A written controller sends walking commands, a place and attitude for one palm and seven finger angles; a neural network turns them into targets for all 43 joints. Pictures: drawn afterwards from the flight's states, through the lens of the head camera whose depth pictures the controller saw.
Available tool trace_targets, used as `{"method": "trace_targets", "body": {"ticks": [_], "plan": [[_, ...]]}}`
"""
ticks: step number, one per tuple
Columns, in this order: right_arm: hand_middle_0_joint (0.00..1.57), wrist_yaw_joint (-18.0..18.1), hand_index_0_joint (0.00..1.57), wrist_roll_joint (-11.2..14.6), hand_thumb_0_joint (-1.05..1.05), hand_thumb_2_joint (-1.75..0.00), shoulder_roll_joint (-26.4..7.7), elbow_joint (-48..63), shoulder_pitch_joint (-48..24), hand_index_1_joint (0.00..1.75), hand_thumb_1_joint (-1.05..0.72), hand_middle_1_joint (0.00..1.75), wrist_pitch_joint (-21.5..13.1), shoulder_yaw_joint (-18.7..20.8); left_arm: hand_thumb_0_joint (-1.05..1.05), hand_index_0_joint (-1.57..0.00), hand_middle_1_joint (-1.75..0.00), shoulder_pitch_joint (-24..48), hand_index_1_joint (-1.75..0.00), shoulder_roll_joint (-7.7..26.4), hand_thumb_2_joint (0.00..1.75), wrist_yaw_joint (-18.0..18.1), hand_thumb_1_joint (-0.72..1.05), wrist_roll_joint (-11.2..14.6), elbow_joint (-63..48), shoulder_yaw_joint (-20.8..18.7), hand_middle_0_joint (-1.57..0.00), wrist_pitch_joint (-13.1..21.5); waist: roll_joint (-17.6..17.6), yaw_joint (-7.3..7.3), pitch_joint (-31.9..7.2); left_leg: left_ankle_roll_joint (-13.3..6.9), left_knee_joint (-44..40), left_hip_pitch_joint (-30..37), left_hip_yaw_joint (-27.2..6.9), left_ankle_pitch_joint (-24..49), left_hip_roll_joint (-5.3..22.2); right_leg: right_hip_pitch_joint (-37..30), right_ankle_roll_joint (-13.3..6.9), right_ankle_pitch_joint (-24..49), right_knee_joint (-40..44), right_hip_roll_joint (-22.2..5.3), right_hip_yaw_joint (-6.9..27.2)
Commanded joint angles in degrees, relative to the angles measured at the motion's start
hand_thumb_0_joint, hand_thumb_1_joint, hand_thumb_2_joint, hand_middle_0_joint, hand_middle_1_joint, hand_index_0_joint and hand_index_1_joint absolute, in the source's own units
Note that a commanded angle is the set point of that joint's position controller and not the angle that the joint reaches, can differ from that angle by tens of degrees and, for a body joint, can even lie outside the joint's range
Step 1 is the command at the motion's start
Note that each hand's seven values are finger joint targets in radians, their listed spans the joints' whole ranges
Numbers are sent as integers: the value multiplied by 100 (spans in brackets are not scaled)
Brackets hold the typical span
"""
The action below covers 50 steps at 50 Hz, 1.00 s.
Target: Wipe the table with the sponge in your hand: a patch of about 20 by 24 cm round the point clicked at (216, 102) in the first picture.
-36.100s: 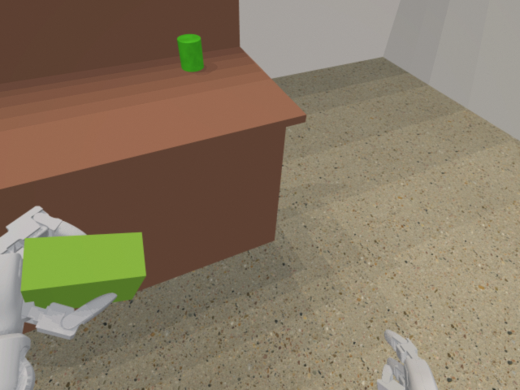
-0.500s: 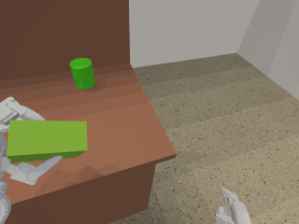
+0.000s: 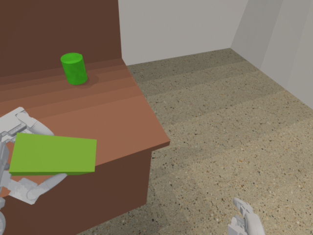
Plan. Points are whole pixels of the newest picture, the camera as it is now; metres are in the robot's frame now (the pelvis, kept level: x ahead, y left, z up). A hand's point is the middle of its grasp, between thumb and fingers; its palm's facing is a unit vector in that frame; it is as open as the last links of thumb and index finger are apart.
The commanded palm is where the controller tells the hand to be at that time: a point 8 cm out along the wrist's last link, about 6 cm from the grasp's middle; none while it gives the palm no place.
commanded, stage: step back with the hand held close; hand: left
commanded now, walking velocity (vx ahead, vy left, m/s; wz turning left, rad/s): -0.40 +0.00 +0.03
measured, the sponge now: (65, 158) +0.22 +0.18 +0.17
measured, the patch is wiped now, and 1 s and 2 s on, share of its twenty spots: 0.90 0.90 0.90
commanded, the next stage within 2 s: stop stepping back and stand still in 0.14 s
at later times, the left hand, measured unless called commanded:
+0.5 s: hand out of the picture +0.05 +0.24 +0.20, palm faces +0.37 -0.87 -0.34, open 9.8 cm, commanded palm +0.00 +0.28 +0.21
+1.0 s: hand out of the picture -0.03 +0.25 +0.19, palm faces +0.38 -0.86 -0.33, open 9.8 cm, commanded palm -0.08 +0.31 +0.21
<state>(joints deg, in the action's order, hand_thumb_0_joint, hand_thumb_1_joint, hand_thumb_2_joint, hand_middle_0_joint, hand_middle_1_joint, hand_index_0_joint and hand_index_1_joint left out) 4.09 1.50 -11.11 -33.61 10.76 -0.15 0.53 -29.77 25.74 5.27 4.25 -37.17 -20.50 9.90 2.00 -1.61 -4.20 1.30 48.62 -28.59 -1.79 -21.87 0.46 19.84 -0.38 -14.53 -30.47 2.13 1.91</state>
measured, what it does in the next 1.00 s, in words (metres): walks backwards: left foot, then right foot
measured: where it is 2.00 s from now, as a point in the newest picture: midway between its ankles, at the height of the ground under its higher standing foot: outside the picture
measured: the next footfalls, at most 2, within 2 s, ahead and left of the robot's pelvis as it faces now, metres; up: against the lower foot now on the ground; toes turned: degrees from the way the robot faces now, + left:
left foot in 0.06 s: +0.02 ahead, +0.14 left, +0.00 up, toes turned +1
right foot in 0.34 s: -0.08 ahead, -0.11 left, +0.00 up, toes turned -2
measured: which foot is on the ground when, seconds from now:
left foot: up 0.00-0.04, down 0.06-0.34, up 0.36-0.56, down 0.58-1.00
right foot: down 0.00-0.08, up 0.10-0.32, down 0.34-0.98, up 1.00-1.00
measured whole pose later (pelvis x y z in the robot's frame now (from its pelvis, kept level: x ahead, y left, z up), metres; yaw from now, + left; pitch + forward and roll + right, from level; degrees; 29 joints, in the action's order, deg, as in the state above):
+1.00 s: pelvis -0.23 +0.02 -0.01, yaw +1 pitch -1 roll -2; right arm 3.7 0.7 -11.8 -35.5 14.5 -4.3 -1.4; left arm -25.7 22.2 7.2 3.0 -33.2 -19.2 7.4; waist 0.2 -1.1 -3.8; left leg -3.2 35.9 -18.4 1.5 -23.5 3.2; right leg 22.2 -2.4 -20.5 -36.7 0.4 -5.5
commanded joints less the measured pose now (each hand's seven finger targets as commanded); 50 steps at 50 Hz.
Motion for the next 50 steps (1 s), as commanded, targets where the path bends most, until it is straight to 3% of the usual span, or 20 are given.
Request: {"method": "trace_targets", "body": {"ticks": [1, 3, 5, 10, 15, 16, 18, 19, 25, 27, 29, 30, 33, 36, 37, 39, 41, 47, 49, 50], "plan": [[20, 81, 20, 7, 0, -90, -615, 932, -660, 30, -90, 30, -287, 146, 0, -120, -160, 514, -160, 871, 130, 285, 10, 44, -756, -906, -120, 277, -20, 46, -558, -77, -1835, 726, -34, 1061, 317, -377, -359, 3614, -77, -1552, 630], [20, 59, 20, 51, 0, -90, -854, 1064, -581, 30, -90, 30, -424, 300, 0, -120, -160, 395, -160, 816, 130, 299, 10, 106, -1288, -902, -120, 388, -1129, 193, -1046, -495, -2443, 1619, -856, 3725, 1282, 82, 167, 1375, -899, -517, 31], [20, -43, 20, -79, 0, -90, -784, 1023, -476, 30, -90, 30, -594, 319, 0, -120, -160, 48, -160, 841, 130, 293, 10, 97, -1358, -997, -120, 332, -1990, 210, -1439, -912, -2322, 2382, -1374, 5579, 1845, 1105, 228, -1374, -1994, -199, 2], [20, -158, 20, -73, 0, -90, -842, 731, -377, 30, -90, 30, -872, 321, 0, -120, -160, 833, -160, 574, 130, 337, 10, 6, -1731, -616, -120, 165, -1525, 225, -921, -761, -2560, 1735, -653, 4127, 1660, 607, 229, -1107, -1941, -177, -60], [20, -135, 20, -28, 0, -90, -912, 867, -375, 30, -90, 30, -817, 243, 0, -120, -160, 744, -160, 731, 130, 320, 10, -101, -775, -848, -120, -37, -1229, 270, -503, -411, -2425, 141, -312, -1027, 994, -1102, 60, -259, 361, -45, -393], [20, -157, 20, 0, 0, -90, -803, 900, -284, 30, -90, 30, -745, 203, 0, -120, -160, 821, -160, 641, 130, 265, 10, -127, -749, -706, -120, -47, -562, 217, -476, -246, -1467, 103, 99, -1392, 502, -1070, -147, -64, 1019, -335, -251], [20, -145, 20, 93, 0, -90, -742, 926, -289, 30, -90, 30, -679, 222, 0, -120, -160, 1173, -160, 819, 130, 272, 10, -53, -750, -706, -120, -93, 1466, 128, -369, -42, 1785, 283, 180, -648, -128, 432, -1050, -563, 2005, -2159, 1956], [20, -128, 20, 106, 0, -90, -775, 811, -337, 30, -90, 30, -659, 222, 0, -120, -160, 1182, -160, 672, 130, 230, 10, -5, -502, -539, -120, -151, 1503, 3, -278, -56, 2327, 420, -179, -179, -21, 790, -1048, -619, 1954, -2040, 1876], [20, -39, 20, 21, 0, -90, -743, 705, -618, 30, -90, 30, -452, 65, 0, -120, -160, 1386, -160, 764, 130, 291, 10, -68, -287, -570, -120, -106, 229, 0, 117, -396, -782, 1439, 153, -312, 334, 1332, -510, -1568, 1413, -1581, 574], [20, 21, 20, -3, 0, -90, -862, 785, -378, 30, -90, 30, -559, 80, 0, -120, -160, 1277, -160, 718, 130, 348, 10, -43, -601, -571, -120, -43, -693, -3, -151, -527, -2605, 1595, 215, -713, 289, 596, -343, -1761, 363, -917, 204], [20, 15, 20, 35, 0, -90, -1014, 922, -347, 30, -90, 30, -678, 201, 0, -120, -160, 1157, -160, 785, 130, 381, 10, -115, -975, -700, -120, -36, -2227, 127, -407, -1060, -3410, 1598, -1193, -720, 1351, 637, 100, -1154, -1950, 165, -805], [20, -1, 20, 23, 0, -90, -836, 803, -275, 30, -90, 30, -693, 155, 0, -120, -160, 1138, -160, 971, 130, 411, 10, -94, -876, -862, -120, -40, -2479, -47, -217, -1309, -3736, 1240, -1787, -1476, 1638, 1125, 145, -1451, -2872, 60, -454], [20, -218, 20, 61, 0, -90, -843, 594, -229, 30, -90, 30, -844, 136, 0, -120, -160, 1132, -160, 550, 130, 296, 10, -151, -358, -548, -120, -84, -1087, 123, 551, -1117, -3363, 462, -1050, -604, 1488, 844, 61, -977, -2374, -463, -118], [20, -116, 20, 2, 0, -90, -1000, 622, -302, 30, -90, 30, -842, 110, 0, -120, -160, 1449, -160, 541, 130, 264, 10, -176, -134, -494, -120, -49, -1106, 237, 375, -783, -2487, -131, -527, -1363, 1071, -1085, 25, -589, -160, -158, -543], [20, -111, 20, -19, 0, -90, -977, 631, -325, 30, -90, 30, -804, 125, 0, -120, -160, 1466, -160, 490, 130, 236, 10, -215, -24, -419, -120, -71, -460, 283, 332, -637, -1487, -538, -122, -1427, 623, -1614, -81, -383, 516, -239, -395], [20, -110, 20, 37, 0, -90, -873, 728, -427, 30, -90, 30, -747, 214, 0, -120, -160, 1805, -160, 771, 130, 168, 10, -158, -211, -509, -120, -28, 1627, 151, 185, -352, 1730, -737, 306, -779, -132, -864, -843, -1385, 2183, -2035, 2555], [20, -176, 20, 41, 0, -90, -867, 537, -293, 30, -90, 30, -738, 272, 0, -120, -160, 1850, -160, 798, 130, 136, 10, -103, -417, -487, -120, 103, 750, -9, 262, -279, 2165, -454, -226, -248, 190, 80, -1113, -2651, 2394, -2214, 2840], [20, 34, 20, -81, 0, -90, -638, 672, -384, 30, -90, 30, -683, -9, 0, -120, -160, 1231, -160, 743, 130, 380, 10, -78, -743, -586, -120, 95, -317, 2, -185, -448, -1840, 1950, 700, -341, 126, 800, -611, -2591, 951, -1146, 298], [20, 69, 20, -72, 0, -90, -981, 739, -351, 30, -90, 30, -735, 93, 0, -120, -160, 1543, -160, 627, 130, 463, 10, -86, -862, -582, -120, 80, -2164, 15, 9, -1074, -3579, 1657, -1691, -2074, 1402, 879, -61, -1606, -1556, 36, -672], [20, 85, 20, -48, 0, -90, -893, 915, -527, 30, -90, 30, -743, 161, 0, -120, -160, 1554, -160, 756, 130, 480, 10, -160, -759, -699, -120, 26, -1934, 131, -233, -1253, -3716, 1370, -1893, -1491, 1711, 702, 85, -1531, -2667, 66, -623]]}}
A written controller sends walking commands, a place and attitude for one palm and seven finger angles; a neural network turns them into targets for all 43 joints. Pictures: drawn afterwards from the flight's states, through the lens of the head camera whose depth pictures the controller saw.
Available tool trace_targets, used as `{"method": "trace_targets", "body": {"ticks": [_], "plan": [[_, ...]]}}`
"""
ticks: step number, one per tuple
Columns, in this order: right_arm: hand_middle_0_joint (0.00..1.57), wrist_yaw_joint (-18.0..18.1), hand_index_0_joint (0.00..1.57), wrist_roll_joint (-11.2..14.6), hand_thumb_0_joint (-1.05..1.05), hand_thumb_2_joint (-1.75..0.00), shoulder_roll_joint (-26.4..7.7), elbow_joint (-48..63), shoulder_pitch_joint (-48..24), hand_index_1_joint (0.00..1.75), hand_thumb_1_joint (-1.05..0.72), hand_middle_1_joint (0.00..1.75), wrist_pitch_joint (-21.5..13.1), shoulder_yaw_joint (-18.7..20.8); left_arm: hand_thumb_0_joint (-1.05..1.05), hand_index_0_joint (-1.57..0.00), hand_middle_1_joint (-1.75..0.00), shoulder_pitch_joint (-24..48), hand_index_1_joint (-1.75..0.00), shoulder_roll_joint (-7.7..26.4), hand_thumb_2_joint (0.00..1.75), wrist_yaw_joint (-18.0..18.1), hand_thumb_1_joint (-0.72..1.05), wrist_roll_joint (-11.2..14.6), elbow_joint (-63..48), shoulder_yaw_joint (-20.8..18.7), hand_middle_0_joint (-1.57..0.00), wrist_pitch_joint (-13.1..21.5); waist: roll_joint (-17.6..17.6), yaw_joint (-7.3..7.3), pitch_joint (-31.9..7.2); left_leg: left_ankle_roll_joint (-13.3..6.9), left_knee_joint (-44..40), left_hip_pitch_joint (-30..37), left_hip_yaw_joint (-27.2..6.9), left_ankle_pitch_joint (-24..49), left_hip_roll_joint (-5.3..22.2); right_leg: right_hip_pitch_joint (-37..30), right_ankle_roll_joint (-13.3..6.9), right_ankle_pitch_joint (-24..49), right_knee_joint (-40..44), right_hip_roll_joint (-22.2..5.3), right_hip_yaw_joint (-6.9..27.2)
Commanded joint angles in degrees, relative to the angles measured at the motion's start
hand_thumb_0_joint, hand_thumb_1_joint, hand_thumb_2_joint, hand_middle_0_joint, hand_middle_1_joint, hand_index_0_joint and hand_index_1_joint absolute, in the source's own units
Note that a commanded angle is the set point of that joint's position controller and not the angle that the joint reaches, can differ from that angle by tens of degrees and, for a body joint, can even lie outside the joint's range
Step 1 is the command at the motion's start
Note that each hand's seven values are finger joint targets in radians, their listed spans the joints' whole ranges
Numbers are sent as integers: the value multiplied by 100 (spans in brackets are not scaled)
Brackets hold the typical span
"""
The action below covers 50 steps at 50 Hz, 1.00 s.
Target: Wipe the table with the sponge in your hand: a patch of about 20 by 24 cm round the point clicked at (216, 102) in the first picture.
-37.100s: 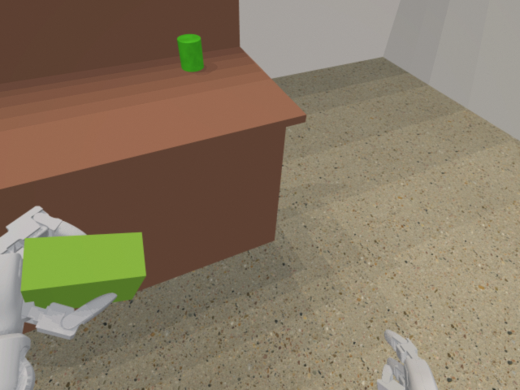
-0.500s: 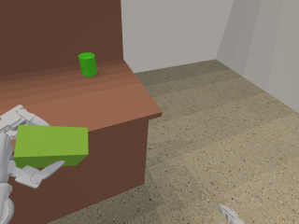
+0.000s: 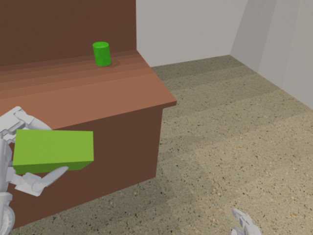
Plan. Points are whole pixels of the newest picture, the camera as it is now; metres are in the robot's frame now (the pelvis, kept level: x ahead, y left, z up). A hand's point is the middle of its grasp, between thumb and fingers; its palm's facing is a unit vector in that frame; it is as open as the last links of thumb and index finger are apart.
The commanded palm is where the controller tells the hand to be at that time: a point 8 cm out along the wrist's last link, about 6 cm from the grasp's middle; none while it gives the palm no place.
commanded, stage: stop stepping back and stand still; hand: left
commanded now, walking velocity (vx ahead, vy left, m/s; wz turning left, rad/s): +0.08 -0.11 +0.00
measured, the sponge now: (65, 152) +0.22 +0.19 +0.18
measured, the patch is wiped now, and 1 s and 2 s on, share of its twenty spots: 0.90 0.90 0.90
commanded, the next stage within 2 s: stand and wait in 0.16 s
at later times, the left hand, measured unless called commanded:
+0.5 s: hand (32, 136) +0.24 +0.26 +0.20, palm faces +0.43 -0.83 -0.36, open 9.8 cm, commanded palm +0.19 +0.29 +0.22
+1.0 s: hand (38, 137) +0.24 +0.25 +0.19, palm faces +0.41 -0.85 -0.34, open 9.8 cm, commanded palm +0.19 +0.29 +0.22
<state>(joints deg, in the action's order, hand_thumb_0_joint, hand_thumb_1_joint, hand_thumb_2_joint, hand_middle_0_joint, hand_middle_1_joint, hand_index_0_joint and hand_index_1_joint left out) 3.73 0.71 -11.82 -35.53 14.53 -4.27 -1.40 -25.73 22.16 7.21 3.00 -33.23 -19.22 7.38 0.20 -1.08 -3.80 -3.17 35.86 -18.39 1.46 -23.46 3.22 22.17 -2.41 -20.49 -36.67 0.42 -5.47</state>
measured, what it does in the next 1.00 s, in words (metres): steps on the spot: right foot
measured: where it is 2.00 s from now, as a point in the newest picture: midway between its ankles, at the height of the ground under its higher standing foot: outside the picture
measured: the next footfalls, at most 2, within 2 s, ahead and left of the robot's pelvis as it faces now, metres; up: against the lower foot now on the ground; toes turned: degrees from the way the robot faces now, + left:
right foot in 0.20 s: +0.07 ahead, -0.11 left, +0.00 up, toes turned -2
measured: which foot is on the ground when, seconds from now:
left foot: down 0.00-1.00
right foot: up 0.00-0.18, down 0.20-1.00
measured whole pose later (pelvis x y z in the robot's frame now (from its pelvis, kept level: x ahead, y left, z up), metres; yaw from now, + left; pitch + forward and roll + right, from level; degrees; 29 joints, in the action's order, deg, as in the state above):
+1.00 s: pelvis +0.03 +0.01 +0.02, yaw +0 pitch -1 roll -2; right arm 4.1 1.0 -11.9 -34.7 10.3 -1.6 -1.1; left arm -25.1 20.3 8.7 3.6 -28.9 -17.8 4.5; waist -1.4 0.4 -1.5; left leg -1.3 27.3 -13.2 1.5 -13.7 0.9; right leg 9.7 -0.3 -11.7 -21.8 1.0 -3.0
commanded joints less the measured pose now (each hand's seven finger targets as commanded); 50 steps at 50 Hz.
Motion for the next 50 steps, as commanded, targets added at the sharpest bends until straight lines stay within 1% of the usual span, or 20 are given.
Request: {"method": "trace_targets", "body": {"ticks": [1, 2, 4, 6, 8, 9, 10, 11, 12, 14, 15, 16, 17, 18, 21, 23, 28, 35, 42, 50], "plan": [[20, 38, 20, 67, 0, -90, -693, 904, -617, 30, -90, 30, -332, 312, 0, -120, -160, 1087, -160, 1038, 130, 239, 10, -26, -761, -792, -120, 213, -1486, -70, 78, -840, -2660, 127, -2462, -1885, 1470, 890, 275, -798, -2598, 99, 455], [20, -58, 20, 88, 0, -90, -644, 899, -668, 30, -90, 30, -375, 281, 0, -120, -160, 1043, -160, 976, 130, 208, 10, -71, -640, -707, -120, 139, -1301, -50, 341, -856, -2590, 26, -2336, -1663, 1426, 1116, 265, -614, -2573, -115, 596], [20, -138, 20, 128, 0, -90, -591, 831, -774, 30, -90, 30, -411, 205, 0, -120, -160, 708, -160, 814, 130, 154, 10, -33, -472, -563, -120, 98, -860, 36, 459, -601, -2303, -221, -1603, -1063, 1244, 471, 251, -535, -1257, -270, 513], [20, -116, 20, 83, 0, -90, -653, 916, -818, 30, -90, 30, -396, 173, 0, -120, -160, 611, -160, 829, 130, 137, 10, 3, -631, -544, -120, 98, -980, 93, 332, -389, -2072, -476, -1265, -953, 1044, -598, 226, -485, 136, -52, 255], [20, -126, 20, 50, 0, -90, -716, 962, -849, 30, -90, 30, -313, 210, 0, -120, -160, 599, -160, 754, 130, 99, 10, -23, -779, -468, -120, 53, -462, 156, 161, -98, -1029, -991, -585, -822, 536, -1839, 116, 332, 1451, 98, 165], [20, -129, 20, 38, 0, -90, -693, 957, -836, 30, -90, 30, -273, 275, 0, -120, -160, 665, -160, 860, 130, 89, 10, -51, -855, -516, -120, 78, 279, 132, 134, 51, 165, -1256, -149, -632, 153, -1874, -174, 274, 1936, -459, 969], [20, -156, 20, 42, 0, -90, -659, 961, -831, 30, -90, 30, -259, 303, 0, -120, -160, 772, -160, 1030, 130, 74, 10, -62, -992, -591, -120, 92, 770, 30, 84, 186, 1219, -1197, -35, -223, -122, -1433, -549, 84, 2506, -1407, 2360], [20, -175, 20, 76, 0, -90, -558, 900, -856, 30, -90, 30, -316, 315, 0, -120, -160, 1195, -160, 1022, 130, 107, 10, -4, -1352, -535, -120, 163, 812, 22, -134, 217, 1521, -844, -132, -125, -94, -1052, -776, -219, 2597, -1817, 2733], [20, -155, 20, 102, 0, -90, -655, 873, -817, 30, -90, 30, -358, 393, 0, -120, -160, 1080, -160, 1102, 130, 151, 10, 27, -1313, -657, -120, 176, 841, 36, -40, 220, 1403, -636, -307, -29, 5, -848, -892, -78, 2550, -1846, 2741], [20, -95, 20, 56, 0, -90, -614, 786, -800, 30, -90, 30, -317, 306, 0, -120, -160, 926, -160, 1137, 130, 224, 10, 49, -1420, -752, -120, 220, 124, -36, -61, 151, 53, 243, -315, 472, 110, -560, -653, 337, 1990, -1594, 1944], [20, -31, 20, 34, 0, -90, -652, 779, -851, 30, -90, 30, -287, 315, 0, -120, -160, 897, -160, 1171, 130, 260, 10, 29, -1495, -827, -120, 248, -366, -43, -157, 139, -688, 704, -395, 883, 110, -537, -414, 505, 1484, -1209, 1474], [20, 19, 20, 8, 0, -90, -716, 833, -961, 30, -90, 30, -279, 307, 0, -120, -160, 836, -160, 1051, 130, 287, 10, 36, -1508, -770, -120, 293, -905, 43, -56, 46, -1295, 670, -837, 1008, 289, -588, -138, 537, 1035, -593, 1018], [20, 41, 20, 41, 0, -90, -772, 904, -1016, 30, -90, 30, -271, 319, 0, -120, -160, 729, -160, 1034, 130, 318, 10, 47, -1385, -822, -120, 297, -1112, 140, -109, -85, -1537, 612, -1264, 1136, 592, -701, 96, 654, 833, -215, 674], [20, 49, 20, 73, 0, -90, -685, 898, -1017, 30, -90, 30, -271, 282, 0, -120, -160, 572, -160, 963, 130, 312, 10, 30, -1084, -804, -120, 266, -1034, 143, -188, -103, -1648, 397, -1334, 1097, 624, -991, 209, 720, 779, -49, 511], [20, 58, 20, 68, 0, -90, -651, 887, -1042, 30, -90, 30, -290, 265, 0, -120, -160, 666, -160, 801, 130, 263, 10, 2, -840, -622, -120, 248, -679, 126, 19, -39, -1618, 144, -1101, 1339, 529, -1334, 247, 1119, 1112, -93, 549], [20, 22, 20, 68, 0, -90, -695, 902, -974, 30, -90, 30, -308, 309, 0, -120, -160, 540, -160, 750, 130, 247, 10, 20, -800, -559, -120, 250, -340, 121, -243, 44, -1319, 368, -857, 1939, 405, -1537, 193, 1706, 1303, -239, 709], [20, -23, 20, 59, 0, -90, -703, 987, -990, 30, -90, 30, -256, 332, 0, -120, -160, 398, -160, 810, 130, 239, 10, 47, -1144, -526, -120, 252, -467, 115, -603, 143, -1077, 700, -667, 2823, 324, -1716, 139, 2423, 1295, -391, 814], [20, 35, 20, 46, 0, -90, -681, 1048, -1052, 30, -90, 30, -105, 320, 0, -120, -160, 393, -160, 1008, 130, 266, 10, 102, -1136, -773, -120, 220, -528, 130, -502, 189, -1157, 682, -633, 2543, 246, -1631, 114, 2263, 1482, -393, 907], [20, 56, 20, 57, 0, -90, -690, 1052, -1092, 30, -90, 30, -39, 295, 0, -120, -160, 629, -160, 757, 130, 241, 10, 102, -832, -468, -120, 131, -308, 119, -370, 188, -1223, 718, -585, 2177, 205, -1479, 142, 2013, 1671, -380, 937], [20, 73, 20, 25, 0, -90, -725, 1071, -1160, 30, -90, 30, -22, 307, 0, -120, -160, 638, -160, 963, 130, 285, 10, 75, -972, -625, -120, 140, -410, 143, -302, 189, -1306, 550, -657, 1746, 119, -1472, 112, 1622, 1809, -407, 950]]}}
